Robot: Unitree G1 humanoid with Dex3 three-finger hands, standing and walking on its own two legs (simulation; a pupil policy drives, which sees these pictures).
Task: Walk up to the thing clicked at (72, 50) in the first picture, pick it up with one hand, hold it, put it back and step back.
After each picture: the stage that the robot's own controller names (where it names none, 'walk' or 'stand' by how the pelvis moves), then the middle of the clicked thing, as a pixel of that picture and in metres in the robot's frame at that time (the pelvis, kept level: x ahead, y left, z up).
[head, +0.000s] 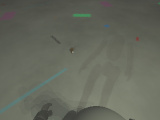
stand; (72, 50) +1.28 +0.40 -0.72
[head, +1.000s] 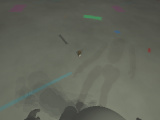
walk; (79, 53) +1.19 +0.17 -0.70
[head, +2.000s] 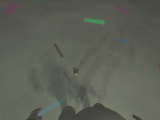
walk; (76, 71) +0.72 +0.16 -0.71
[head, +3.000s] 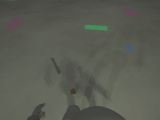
walk; (73, 92) +0.41 +0.23 -0.69
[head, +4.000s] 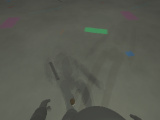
stand; (72, 102) +0.29 +0.18 -0.72
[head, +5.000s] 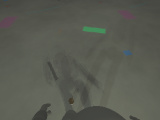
stand; (71, 101) +0.29 +0.19 -0.73
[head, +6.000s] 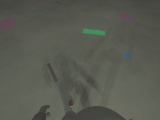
stand; (71, 103) +0.28 +0.19 -0.73
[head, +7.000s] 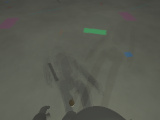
stand; (71, 103) +0.28 +0.19 -0.73
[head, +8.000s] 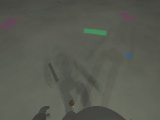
stand; (71, 103) +0.28 +0.19 -0.73
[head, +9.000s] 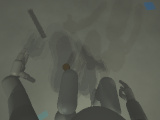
go down; (66, 67) +0.36 +0.22 -0.38
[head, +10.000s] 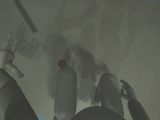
go down; (62, 64) +0.35 +0.24 -0.31
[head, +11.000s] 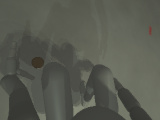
close in; (38, 63) +0.32 +0.27 -0.22
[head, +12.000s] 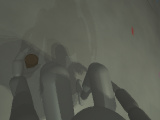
close; (31, 62) +0.34 +0.28 -0.21
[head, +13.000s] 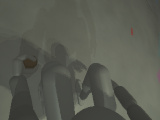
lift; (30, 64) +0.32 +0.28 -0.21
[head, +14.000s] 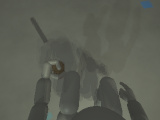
lift; (59, 70) +0.29 +0.23 -0.04
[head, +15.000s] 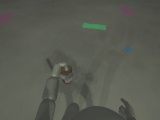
hold; (66, 74) +0.31 +0.16 +0.02
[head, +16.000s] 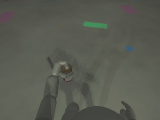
hold; (67, 73) +0.32 +0.17 +0.01
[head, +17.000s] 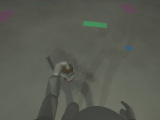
hold; (68, 73) +0.32 +0.16 +0.00
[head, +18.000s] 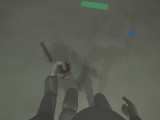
crouch; (65, 71) +0.33 +0.18 -0.05
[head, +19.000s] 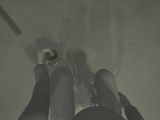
lower; (52, 58) +0.39 +0.24 -0.13
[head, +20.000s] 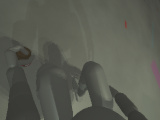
lower; (24, 57) +0.38 +0.28 -0.22
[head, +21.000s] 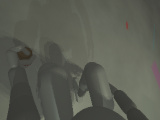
lower; (25, 57) +0.37 +0.29 -0.22
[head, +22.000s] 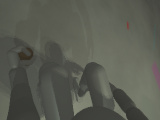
lower; (26, 57) +0.36 +0.29 -0.22
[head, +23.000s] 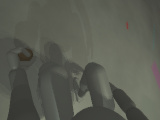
lower; (26, 58) +0.36 +0.29 -0.22
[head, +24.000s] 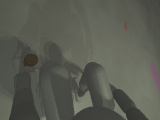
open; (30, 62) +0.34 +0.27 -0.22
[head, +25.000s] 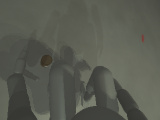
stand; (46, 61) +0.34 +0.25 -0.23
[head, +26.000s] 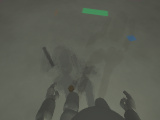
stand; (71, 89) +0.32 +0.18 -0.59
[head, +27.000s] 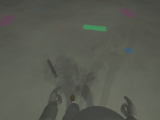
stand; (72, 98) +0.32 +0.18 -0.66
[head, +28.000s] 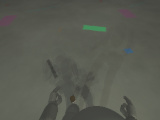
stand; (72, 99) +0.32 +0.17 -0.67
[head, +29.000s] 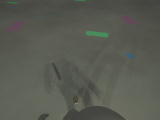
stand; (75, 100) +0.36 +0.16 -0.72
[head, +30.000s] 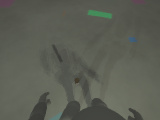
walk; (77, 81) +0.45 +0.13 -0.70
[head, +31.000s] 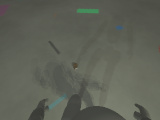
walk; (75, 66) +0.72 +0.24 -0.69
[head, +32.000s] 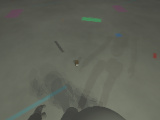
stand; (76, 63) +0.93 +0.23 -0.71
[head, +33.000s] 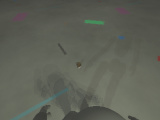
stand; (79, 65) +0.93 +0.21 -0.73
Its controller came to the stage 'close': yes
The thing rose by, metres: 0.71
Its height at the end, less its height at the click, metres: +0.00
